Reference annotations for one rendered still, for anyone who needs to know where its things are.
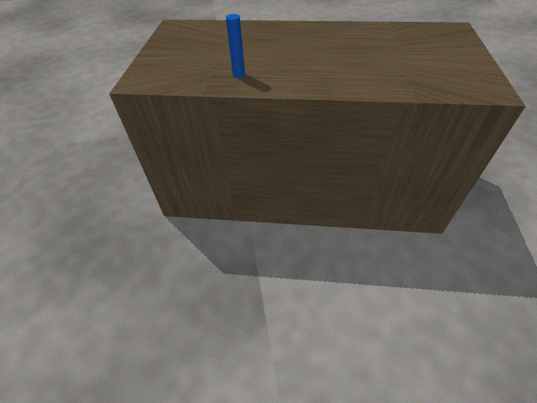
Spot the can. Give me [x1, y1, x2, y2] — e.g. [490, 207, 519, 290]
[226, 14, 245, 78]

